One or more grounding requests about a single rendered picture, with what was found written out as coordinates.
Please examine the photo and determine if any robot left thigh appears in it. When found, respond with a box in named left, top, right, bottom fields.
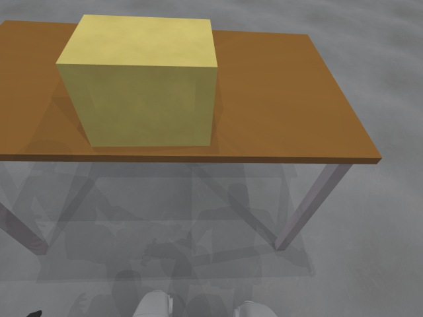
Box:
left=132, top=291, right=173, bottom=317

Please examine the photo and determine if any carton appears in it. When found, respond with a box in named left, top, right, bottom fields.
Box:
left=56, top=15, right=217, bottom=147

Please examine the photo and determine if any robot thigh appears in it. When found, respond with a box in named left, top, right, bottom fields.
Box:
left=233, top=302, right=277, bottom=317
left=132, top=291, right=173, bottom=317

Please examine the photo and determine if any robot right thigh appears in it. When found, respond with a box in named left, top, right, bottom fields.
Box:
left=233, top=302, right=277, bottom=317

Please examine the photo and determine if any table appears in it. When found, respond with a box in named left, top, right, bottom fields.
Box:
left=0, top=20, right=382, bottom=255

